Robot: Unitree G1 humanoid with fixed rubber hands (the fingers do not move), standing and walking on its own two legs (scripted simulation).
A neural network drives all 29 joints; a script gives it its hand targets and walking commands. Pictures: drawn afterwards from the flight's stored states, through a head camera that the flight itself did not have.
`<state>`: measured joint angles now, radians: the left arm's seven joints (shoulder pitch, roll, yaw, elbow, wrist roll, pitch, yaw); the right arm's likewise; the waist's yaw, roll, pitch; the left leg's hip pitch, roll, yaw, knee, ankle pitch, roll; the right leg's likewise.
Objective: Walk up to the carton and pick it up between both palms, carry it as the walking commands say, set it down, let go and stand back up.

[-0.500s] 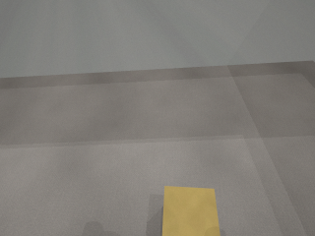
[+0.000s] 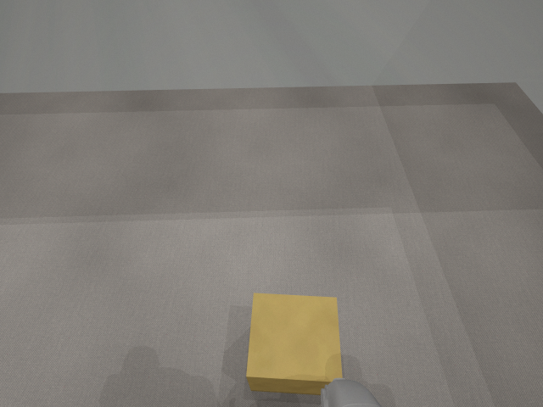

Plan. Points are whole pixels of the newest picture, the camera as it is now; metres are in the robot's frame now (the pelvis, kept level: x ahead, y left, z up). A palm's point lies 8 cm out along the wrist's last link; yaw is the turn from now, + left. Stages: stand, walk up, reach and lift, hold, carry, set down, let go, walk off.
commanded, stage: walk up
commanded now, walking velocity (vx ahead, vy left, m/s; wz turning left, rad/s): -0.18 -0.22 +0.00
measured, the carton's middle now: (291, 346) +0.35 -0.05 -0.63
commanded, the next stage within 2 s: none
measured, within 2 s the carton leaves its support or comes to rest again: neither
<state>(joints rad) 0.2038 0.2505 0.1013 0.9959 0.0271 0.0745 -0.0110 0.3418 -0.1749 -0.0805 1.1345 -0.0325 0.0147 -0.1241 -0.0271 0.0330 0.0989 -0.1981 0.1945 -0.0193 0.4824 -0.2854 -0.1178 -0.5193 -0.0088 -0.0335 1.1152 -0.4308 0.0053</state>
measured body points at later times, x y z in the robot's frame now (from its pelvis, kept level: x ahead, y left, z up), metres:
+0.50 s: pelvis -0.10 -0.12 -0.01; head -0.09 -0.11 +0.44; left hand -0.05 +0.14 -0.16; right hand -0.03 -0.38 -0.15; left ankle -0.17 -0.05 -0.74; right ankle -0.01 -0.25 -0.74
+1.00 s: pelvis -0.11 -0.12 +0.00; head -0.08 -0.15 +0.45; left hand -0.05 +0.13 -0.13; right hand -0.18 -0.36 -0.16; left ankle -0.15 -0.04 -0.70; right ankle -0.19 -0.23 -0.74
